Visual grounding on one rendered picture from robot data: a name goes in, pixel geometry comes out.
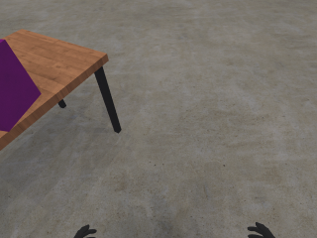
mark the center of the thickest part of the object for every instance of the table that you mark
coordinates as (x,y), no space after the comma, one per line
(56,67)

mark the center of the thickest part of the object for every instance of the carton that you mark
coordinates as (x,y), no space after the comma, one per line
(17,90)

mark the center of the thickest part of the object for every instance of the right robot hand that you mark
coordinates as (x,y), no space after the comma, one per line
(261,229)

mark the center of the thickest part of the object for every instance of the left robot hand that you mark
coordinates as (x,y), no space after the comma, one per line
(84,231)

